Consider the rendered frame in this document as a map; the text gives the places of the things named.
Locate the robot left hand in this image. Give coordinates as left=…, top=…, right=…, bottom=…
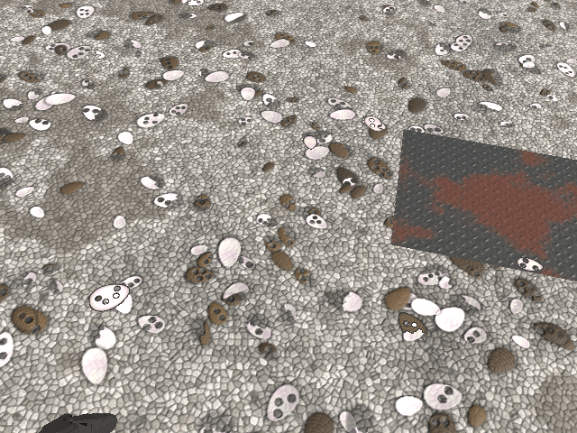
left=39, top=413, right=117, bottom=433

